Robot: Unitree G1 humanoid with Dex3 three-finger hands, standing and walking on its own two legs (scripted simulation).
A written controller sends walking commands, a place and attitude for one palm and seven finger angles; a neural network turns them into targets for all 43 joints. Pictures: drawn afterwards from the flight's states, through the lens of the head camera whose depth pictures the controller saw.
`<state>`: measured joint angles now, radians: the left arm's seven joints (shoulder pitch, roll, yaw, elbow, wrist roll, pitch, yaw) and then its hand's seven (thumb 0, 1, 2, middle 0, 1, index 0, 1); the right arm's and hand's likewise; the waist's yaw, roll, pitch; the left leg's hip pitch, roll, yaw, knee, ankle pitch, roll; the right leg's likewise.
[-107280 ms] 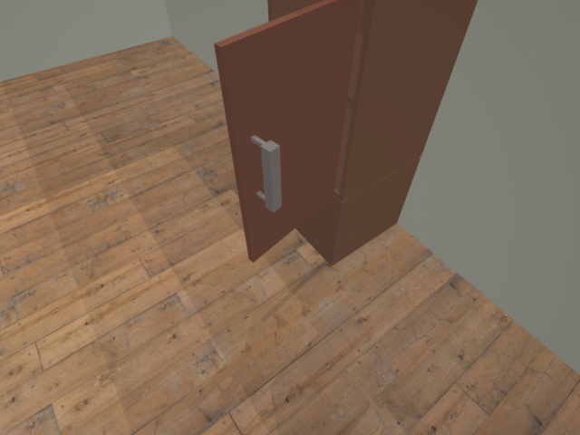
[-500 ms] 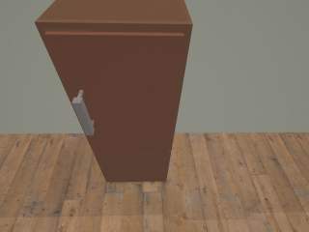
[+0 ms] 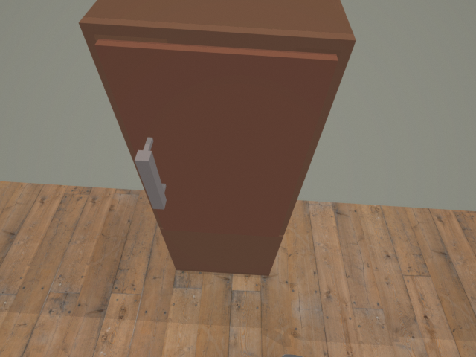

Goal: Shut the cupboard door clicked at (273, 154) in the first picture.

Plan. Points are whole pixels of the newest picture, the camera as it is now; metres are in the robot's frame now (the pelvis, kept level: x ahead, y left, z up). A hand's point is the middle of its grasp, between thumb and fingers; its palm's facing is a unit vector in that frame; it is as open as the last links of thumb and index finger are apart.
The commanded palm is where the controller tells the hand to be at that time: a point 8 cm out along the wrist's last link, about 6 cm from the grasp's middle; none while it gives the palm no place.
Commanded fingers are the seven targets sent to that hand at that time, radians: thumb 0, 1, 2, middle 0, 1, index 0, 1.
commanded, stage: come to a stop and stand still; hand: left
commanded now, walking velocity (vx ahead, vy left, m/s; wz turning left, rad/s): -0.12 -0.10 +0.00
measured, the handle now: (154, 174) +0.46 +0.22 -0.03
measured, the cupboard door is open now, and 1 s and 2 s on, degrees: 0 0 0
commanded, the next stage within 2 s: look again from close up in 0.96 s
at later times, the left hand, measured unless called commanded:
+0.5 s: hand out of the picture +0.04 +0.10 -0.17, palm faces +0.04 -0.98 -0.21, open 7.3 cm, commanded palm none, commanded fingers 0.00 0.90 0.90 -0.20 -0.30 -0.20 -0.30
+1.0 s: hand out of the picture -0.07 +0.06 -0.18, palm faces +0.07 -0.99 -0.14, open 7.4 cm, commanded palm none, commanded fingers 0.00 0.90 0.90 -0.20 -0.30 -0.20 -0.30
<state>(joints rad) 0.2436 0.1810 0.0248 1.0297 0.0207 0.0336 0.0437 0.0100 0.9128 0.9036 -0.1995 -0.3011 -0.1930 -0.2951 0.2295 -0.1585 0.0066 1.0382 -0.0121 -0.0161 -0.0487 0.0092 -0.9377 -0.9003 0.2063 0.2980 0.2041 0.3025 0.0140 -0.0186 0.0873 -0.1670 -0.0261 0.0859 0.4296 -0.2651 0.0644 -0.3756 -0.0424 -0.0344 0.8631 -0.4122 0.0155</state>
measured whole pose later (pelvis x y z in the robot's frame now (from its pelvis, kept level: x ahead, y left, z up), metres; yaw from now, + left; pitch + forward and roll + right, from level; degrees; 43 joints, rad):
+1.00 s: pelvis -0.04 -0.09 +0.00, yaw +0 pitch +0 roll +0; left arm 0.35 0.12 0.01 1.13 0.01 0.01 0.03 0.01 0.91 0.90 -0.20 -0.30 -0.19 -0.30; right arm 0.42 -0.07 0.02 1.16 -0.02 0.01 -0.03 0.00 -0.91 -0.90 0.20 0.30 0.20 0.30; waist 0.01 -0.02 0.00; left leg -0.15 0.03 0.03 0.42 -0.26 -0.02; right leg -0.24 0.06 -0.11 0.37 -0.14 -0.09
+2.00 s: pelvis -0.04 -0.05 -0.06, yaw +1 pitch +10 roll +1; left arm 0.35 0.16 0.14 0.18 -0.22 -0.58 -0.26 0.01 0.91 0.90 -0.34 -0.46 -0.34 -0.45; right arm 0.19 -0.26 -0.07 0.59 0.00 -0.30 0.01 0.01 -0.92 -0.90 0.20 0.30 0.20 0.30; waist -0.02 -0.09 -0.12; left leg -0.61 -0.03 0.05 0.94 -0.51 0.03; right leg -0.73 -0.02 -0.06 0.95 -0.40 -0.05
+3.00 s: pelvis -0.05 -0.03 -0.09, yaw +3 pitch +14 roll -3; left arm 0.41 0.24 0.13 -0.06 -0.25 -0.36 -0.24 0.02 0.91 0.90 -1.24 -1.43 -1.23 -1.43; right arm 0.25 -0.23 0.05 0.43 0.02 -0.18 -0.03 0.01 -0.91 -0.90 0.21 0.30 0.21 0.30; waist 0.01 0.03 -0.16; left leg -0.81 -0.02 -0.01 1.15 -0.58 0.05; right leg -0.87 -0.02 -0.12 1.06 -0.44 -0.03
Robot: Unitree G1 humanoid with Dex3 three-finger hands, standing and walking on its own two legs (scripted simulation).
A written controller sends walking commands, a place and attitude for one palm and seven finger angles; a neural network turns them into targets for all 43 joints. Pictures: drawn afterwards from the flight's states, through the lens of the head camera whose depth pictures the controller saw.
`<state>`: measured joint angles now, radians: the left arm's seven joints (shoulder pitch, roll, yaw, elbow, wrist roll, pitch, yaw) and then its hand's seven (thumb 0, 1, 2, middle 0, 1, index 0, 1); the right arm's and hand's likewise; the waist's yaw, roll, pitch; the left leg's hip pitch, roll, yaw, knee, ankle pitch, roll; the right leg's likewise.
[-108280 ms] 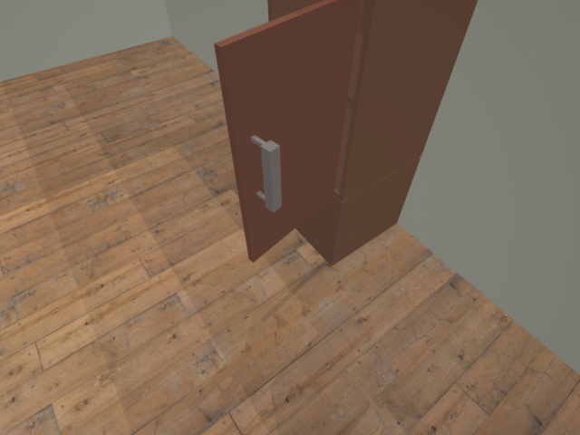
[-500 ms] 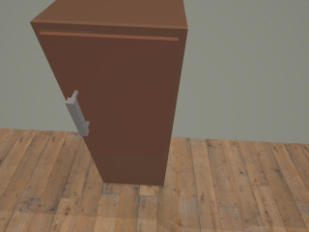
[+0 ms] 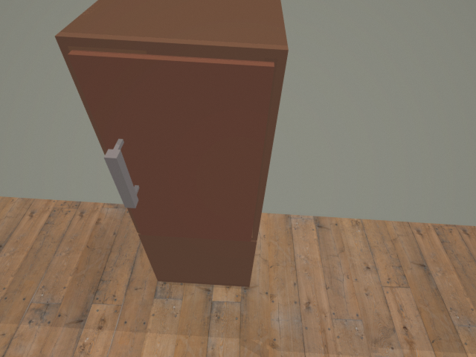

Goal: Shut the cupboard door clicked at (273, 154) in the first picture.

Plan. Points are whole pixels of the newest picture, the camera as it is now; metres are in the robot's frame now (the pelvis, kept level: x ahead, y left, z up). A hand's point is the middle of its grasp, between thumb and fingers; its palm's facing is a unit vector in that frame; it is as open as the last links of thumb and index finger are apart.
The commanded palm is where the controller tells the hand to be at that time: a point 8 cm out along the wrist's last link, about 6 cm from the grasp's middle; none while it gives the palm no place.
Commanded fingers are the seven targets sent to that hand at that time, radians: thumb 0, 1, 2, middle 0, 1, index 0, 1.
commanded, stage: look again from close up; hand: left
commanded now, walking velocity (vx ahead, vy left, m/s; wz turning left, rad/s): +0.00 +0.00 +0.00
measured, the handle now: (126, 174) +0.50 +0.30 -0.03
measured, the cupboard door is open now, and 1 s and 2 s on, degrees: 0 0 0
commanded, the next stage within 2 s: raise the hand and make a fist in 0.56 s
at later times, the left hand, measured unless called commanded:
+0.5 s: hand out of the picture +0.05 +0.23 -0.17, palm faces +0.03 -0.97 -0.24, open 7.3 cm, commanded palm none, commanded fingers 0.00 0.90 0.90 -0.20 -0.30 -0.20 -0.30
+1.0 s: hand (126, 302) +0.21 +0.21 -0.03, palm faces +0.02 -1.00 +0.03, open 6.6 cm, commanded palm +0.14 +0.28 -0.06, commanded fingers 0.00 0.90 0.90 -0.51 -0.64 -0.51 -0.64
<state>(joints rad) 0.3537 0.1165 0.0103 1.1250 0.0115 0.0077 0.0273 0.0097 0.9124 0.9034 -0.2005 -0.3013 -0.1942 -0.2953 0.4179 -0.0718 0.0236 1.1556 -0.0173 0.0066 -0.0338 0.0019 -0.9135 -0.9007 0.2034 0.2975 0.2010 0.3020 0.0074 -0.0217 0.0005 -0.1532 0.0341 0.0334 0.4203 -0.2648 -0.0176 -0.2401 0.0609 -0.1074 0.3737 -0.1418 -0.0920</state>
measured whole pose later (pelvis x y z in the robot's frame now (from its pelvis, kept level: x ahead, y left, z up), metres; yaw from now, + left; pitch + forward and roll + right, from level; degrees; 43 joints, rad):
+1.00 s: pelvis +0.00 +0.03 -0.06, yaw +1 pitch +10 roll +1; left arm 0.35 0.16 0.14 0.18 -0.22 -0.58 -0.26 0.01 0.91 0.90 -0.34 -0.46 -0.34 -0.45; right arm 0.19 -0.26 -0.07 0.59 0.00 -0.30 0.01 0.01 -0.92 -0.90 0.20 0.30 0.20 0.30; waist -0.02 -0.09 -0.12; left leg -0.61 -0.03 0.05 0.94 -0.51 0.03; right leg -0.73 -0.02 -0.06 0.95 -0.40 -0.05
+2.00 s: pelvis -0.01 +0.05 -0.09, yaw +3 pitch +14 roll -3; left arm 0.41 0.24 0.13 -0.06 -0.25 -0.36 -0.24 0.02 0.91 0.90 -1.24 -1.43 -1.23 -1.43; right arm 0.25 -0.23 0.05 0.43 0.02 -0.18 -0.03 0.01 -0.91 -0.90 0.21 0.30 0.21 0.30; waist 0.01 0.03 -0.16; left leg -0.81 -0.02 -0.01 1.15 -0.58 0.05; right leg -0.87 -0.02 -0.12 1.06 -0.44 -0.03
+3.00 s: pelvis -0.02 +0.03 -0.09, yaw +3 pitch +14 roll -2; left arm 0.08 0.29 0.19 0.21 -0.27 -0.31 -0.31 0.02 0.90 0.90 -1.30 -1.50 -1.30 -1.50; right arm 0.26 -0.26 0.05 0.51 0.04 -0.16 -0.06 0.01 -0.91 -0.90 0.21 0.30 0.21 0.30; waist -0.02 0.03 -0.13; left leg -0.83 -0.01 -0.02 1.14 -0.56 0.02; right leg -0.89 0.00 -0.13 1.06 -0.43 -0.06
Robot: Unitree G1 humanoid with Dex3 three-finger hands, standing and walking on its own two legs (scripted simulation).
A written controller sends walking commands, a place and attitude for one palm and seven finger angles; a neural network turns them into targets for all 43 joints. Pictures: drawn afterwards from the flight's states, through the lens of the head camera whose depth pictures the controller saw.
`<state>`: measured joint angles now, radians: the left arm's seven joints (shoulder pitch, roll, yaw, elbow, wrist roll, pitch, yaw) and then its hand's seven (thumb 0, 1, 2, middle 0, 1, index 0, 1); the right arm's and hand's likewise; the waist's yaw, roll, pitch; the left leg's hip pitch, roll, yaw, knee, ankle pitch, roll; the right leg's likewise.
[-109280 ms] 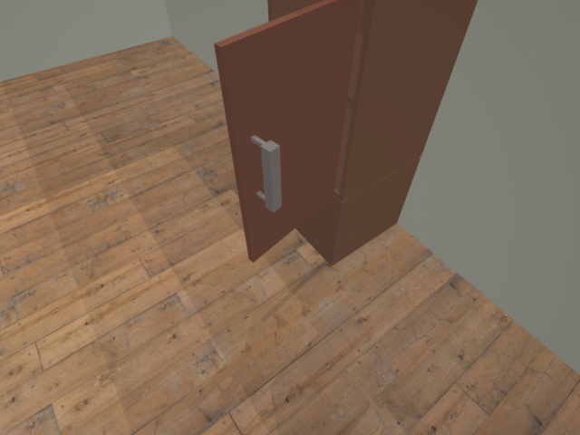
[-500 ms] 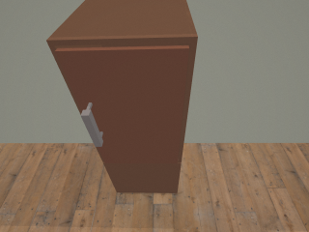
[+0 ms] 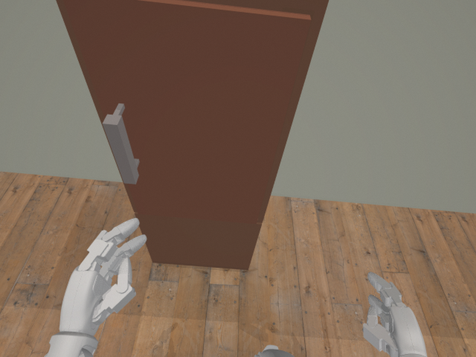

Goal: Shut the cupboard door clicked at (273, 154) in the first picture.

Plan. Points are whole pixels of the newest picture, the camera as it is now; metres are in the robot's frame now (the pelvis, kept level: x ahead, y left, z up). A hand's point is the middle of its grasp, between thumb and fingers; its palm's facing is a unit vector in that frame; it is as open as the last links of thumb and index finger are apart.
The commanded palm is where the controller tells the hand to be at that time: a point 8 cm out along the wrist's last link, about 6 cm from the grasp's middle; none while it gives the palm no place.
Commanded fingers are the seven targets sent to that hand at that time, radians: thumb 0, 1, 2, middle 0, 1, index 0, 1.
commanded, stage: raise the hand and make a fist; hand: left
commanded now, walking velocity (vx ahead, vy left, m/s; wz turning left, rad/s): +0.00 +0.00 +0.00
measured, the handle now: (126, 145) +0.50 +0.26 +0.03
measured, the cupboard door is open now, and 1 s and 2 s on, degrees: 0 0 0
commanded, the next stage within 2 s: bring the fist close to the handle in 1.58 s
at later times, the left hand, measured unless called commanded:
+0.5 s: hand (121, 312) +0.19 +0.18 +0.00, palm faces +0.03 -1.00 -0.02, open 4.2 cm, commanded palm +0.15 +0.24 +0.01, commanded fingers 0.00 0.90 0.90 -0.97 -1.14 -0.97 -1.14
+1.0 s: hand (99, 298) +0.20 +0.21 +0.03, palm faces +0.02 -1.00 -0.05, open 3.1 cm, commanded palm +0.18 +0.26 +0.03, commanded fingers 0.00 0.90 0.90 -1.30 -1.50 -1.30 -1.50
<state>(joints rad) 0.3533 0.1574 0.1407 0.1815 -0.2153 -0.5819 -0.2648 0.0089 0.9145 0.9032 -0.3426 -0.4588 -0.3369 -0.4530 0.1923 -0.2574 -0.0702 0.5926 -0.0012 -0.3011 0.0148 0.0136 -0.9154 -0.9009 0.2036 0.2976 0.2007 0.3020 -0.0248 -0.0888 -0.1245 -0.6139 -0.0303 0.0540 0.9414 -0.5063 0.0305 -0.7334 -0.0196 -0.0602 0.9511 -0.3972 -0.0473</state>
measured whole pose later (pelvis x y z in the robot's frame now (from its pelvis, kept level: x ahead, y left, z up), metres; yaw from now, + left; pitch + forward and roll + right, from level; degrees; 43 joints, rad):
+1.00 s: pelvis -0.01 +0.02 -0.03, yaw +2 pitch +14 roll -3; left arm 0.41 0.24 0.13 -0.06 -0.25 -0.36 -0.24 0.02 0.91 0.90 -1.24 -1.43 -1.23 -1.43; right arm 0.25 -0.23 0.05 0.43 0.02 -0.18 -0.03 0.01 -0.91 -0.90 0.21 0.30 0.21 0.30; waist 0.01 0.03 -0.16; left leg -0.81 -0.02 -0.01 1.15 -0.58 0.05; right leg -0.87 -0.02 -0.12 1.06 -0.44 -0.03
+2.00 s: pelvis -0.02 +0.00 -0.03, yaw +2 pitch +14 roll -2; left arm 0.08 0.29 0.19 0.21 -0.27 -0.31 -0.31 0.02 0.90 0.90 -1.30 -1.50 -1.30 -1.50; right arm 0.26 -0.26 0.05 0.51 0.04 -0.16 -0.06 0.01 -0.91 -0.90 0.21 0.30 0.21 0.30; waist -0.02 0.03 -0.13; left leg -0.83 -0.01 -0.02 1.14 -0.56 0.02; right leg -0.89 0.00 -0.13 1.06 -0.43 -0.06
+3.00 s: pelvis -0.01 +0.01 -0.02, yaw +0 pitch +17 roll -1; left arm -0.45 0.35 0.33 0.80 -0.21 -0.42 -0.29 0.02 0.90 0.90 -1.30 -1.50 -1.29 -1.50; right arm 0.34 -0.27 0.03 0.59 0.03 -0.02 -0.03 0.01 -0.91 -0.90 0.21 0.30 0.20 0.30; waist -0.08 0.01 -0.12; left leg -0.84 -0.01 0.04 1.06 -0.53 0.04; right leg -0.92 0.00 -0.07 1.00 -0.38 -0.04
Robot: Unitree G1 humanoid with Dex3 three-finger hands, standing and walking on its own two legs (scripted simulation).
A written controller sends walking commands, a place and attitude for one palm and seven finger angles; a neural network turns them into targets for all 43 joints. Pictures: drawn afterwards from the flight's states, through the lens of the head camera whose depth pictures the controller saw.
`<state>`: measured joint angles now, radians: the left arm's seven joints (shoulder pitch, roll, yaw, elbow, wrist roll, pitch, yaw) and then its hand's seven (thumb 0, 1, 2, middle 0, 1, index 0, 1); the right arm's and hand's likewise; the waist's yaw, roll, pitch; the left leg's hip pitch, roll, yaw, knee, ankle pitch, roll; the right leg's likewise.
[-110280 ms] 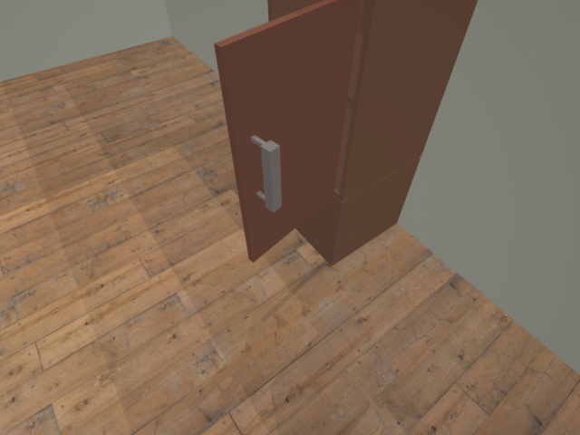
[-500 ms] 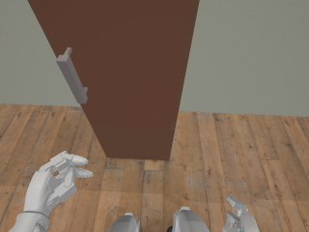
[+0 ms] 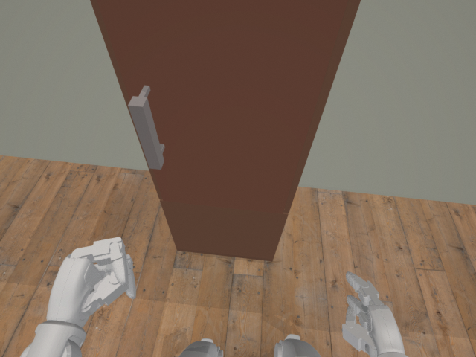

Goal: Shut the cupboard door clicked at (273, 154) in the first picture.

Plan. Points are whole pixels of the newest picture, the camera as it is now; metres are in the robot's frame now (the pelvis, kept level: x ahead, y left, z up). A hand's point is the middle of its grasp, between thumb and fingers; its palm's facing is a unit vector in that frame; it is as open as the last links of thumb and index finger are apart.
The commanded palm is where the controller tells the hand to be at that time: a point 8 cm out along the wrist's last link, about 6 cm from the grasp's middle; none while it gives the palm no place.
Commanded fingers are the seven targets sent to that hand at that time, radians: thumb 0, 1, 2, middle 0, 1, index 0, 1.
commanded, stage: raise the hand and make a fist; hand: left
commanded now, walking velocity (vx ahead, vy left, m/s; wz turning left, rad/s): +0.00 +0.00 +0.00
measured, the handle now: (151, 129) +0.52 +0.22 +0.06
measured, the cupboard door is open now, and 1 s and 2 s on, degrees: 0 0 0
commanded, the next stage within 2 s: bring the fist close to the handle in 0.58 s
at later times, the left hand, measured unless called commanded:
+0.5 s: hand (128, 269) +0.23 +0.18 +0.07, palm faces -0.02 -1.00 -0.05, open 3.2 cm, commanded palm +0.21 +0.23 +0.06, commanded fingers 0.00 0.90 0.90 -1.30 -1.50 -1.30 -1.50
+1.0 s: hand (147, 243) +0.28 +0.17 +0.05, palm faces -0.07 -1.00 -0.05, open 3.1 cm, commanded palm +0.27 +0.23 +0.06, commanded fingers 0.00 0.90 0.90 -1.30 -1.50 -1.30 -1.50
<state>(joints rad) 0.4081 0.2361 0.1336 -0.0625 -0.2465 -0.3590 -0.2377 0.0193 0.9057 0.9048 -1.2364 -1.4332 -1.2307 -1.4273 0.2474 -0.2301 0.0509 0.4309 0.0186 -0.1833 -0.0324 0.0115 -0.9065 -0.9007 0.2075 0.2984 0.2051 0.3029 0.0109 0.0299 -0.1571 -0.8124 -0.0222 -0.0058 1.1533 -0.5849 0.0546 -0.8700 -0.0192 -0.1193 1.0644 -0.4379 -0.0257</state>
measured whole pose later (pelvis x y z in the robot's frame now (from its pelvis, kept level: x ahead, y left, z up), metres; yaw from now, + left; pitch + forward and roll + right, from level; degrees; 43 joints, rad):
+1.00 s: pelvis -0.01 -0.02 +0.00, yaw +0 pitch +14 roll -2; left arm 0.08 0.29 0.19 0.21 -0.27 -0.31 -0.31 0.02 0.90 0.90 -1.30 -1.50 -1.30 -1.50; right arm 0.26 -0.26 0.05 0.51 0.04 -0.16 -0.06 0.01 -0.91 -0.90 0.21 0.30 0.21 0.30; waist -0.02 0.03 -0.13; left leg -0.83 -0.01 -0.02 1.14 -0.56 0.02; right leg -0.89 0.00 -0.13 1.06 -0.43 -0.06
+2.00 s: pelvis +0.00 -0.01 +0.01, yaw -2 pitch +17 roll -1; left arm -0.45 0.35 0.33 0.80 -0.21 -0.42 -0.29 0.02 0.90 0.90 -1.30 -1.50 -1.29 -1.50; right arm 0.34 -0.27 0.03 0.59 0.03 -0.02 -0.03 0.01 -0.91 -0.90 0.21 0.30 0.20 0.30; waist -0.08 0.01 -0.12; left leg -0.84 -0.01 0.04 1.06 -0.53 0.04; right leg -0.92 0.00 -0.07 1.00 -0.38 -0.04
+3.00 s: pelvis -0.05 -0.01 -0.02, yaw +0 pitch +21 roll -3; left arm -0.93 0.49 0.29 1.17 -0.15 -0.40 -0.32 0.02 0.90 0.90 -1.43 -1.50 -1.42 -1.50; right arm 0.34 -0.29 0.06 0.64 0.01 -0.06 -0.05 0.01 -0.91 -0.90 0.21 0.30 0.21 0.30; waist -0.14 0.00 -0.13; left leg -1.11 -0.02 -0.02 1.22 -0.50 0.04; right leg -1.14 -0.02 -0.13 1.10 -0.34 -0.05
